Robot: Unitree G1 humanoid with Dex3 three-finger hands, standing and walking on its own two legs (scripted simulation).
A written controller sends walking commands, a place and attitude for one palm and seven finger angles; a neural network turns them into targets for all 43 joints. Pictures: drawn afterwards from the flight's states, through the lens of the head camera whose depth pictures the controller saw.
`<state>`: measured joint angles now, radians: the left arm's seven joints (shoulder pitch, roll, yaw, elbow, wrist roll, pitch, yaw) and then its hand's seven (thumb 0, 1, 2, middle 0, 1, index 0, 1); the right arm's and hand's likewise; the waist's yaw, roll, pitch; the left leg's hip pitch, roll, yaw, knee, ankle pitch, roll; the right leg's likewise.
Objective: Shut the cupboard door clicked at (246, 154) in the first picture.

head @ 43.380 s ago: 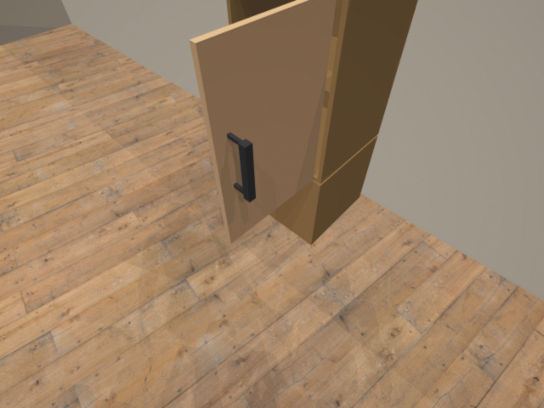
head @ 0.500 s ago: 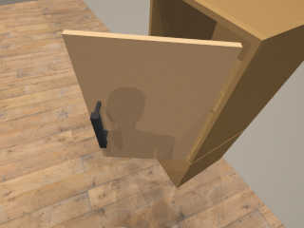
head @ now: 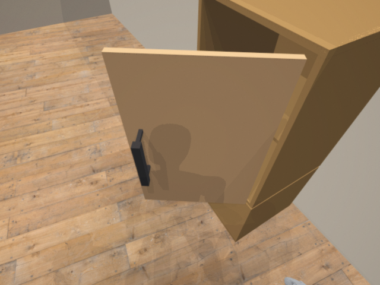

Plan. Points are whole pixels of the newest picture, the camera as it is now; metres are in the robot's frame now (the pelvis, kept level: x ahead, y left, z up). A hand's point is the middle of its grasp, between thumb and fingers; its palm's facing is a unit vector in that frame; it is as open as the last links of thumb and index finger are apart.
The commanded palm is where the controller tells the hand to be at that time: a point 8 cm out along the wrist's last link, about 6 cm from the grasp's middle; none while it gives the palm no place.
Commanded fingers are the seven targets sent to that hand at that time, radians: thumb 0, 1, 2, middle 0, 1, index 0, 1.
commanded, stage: come to a stop and stand still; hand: left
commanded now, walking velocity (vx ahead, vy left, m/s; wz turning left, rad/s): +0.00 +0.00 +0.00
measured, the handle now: (143, 159) +0.42 +0.17 -0.03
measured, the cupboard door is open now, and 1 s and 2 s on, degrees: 56 56 56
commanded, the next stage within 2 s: look again from close up in 0.36 s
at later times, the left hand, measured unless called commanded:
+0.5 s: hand out of the picture +0.01 +0.20 -0.15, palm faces +0.00 -0.97 -0.23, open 7.4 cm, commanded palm none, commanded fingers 0.00 0.90 0.90 -0.20 -0.30 -0.20 -0.30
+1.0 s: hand out of the picture +0.09 +0.19 -0.16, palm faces +0.00 -0.98 -0.21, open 7.4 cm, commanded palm none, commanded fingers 0.00 0.90 0.90 -0.20 -0.30 -0.20 -0.30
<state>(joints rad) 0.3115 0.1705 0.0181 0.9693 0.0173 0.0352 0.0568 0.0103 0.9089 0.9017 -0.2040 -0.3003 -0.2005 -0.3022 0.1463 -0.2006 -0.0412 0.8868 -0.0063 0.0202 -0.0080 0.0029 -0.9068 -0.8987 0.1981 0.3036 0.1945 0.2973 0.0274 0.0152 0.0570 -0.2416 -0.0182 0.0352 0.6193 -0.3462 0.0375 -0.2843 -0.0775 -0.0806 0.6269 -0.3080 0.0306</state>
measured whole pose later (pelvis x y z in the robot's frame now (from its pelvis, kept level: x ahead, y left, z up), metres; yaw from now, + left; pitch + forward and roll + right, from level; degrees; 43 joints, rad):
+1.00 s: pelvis +0.05 +0.01 +0.01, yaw -1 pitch +0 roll +0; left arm 0.24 0.18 -0.01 1.04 0.01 -0.01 0.04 0.01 0.91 0.90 -0.20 -0.30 -0.20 -0.30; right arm 0.21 -0.18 0.01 1.07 -0.01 -0.03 -0.03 0.00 -0.91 -0.90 0.20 0.30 0.20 0.30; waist 0.00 -0.01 0.04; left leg -0.12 -0.04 0.05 0.45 -0.33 0.05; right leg -0.18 -0.02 0.05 0.48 -0.30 0.03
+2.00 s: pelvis -0.05 -0.04 +0.02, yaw +2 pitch -1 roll -1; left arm 0.31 0.18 0.04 0.97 0.02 0.05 0.02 0.01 0.91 0.90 -0.20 -0.30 -0.20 -0.30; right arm 0.31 -0.15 -0.01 1.02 -0.03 0.02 -0.02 0.00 -0.94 -0.90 0.20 0.30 0.20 0.30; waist 0.01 -0.03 -0.01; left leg -0.14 -0.01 -0.01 0.47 -0.31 0.04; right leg -0.32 0.03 -0.02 0.75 -0.42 -0.02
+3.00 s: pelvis -0.06 +0.00 +0.01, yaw +2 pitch -2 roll +0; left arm 0.33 0.17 -0.01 1.06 0.01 0.01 0.04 0.01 0.91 0.90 -0.20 -0.30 -0.20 -0.30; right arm 0.30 -0.16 0.02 1.08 0.00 -0.02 -0.03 0.00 -0.91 -0.90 0.20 0.30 0.20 0.30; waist 0.00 -0.03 0.02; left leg -0.17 -0.08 0.08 0.44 -0.26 0.10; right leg -0.17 -0.05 0.05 0.46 -0.27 0.05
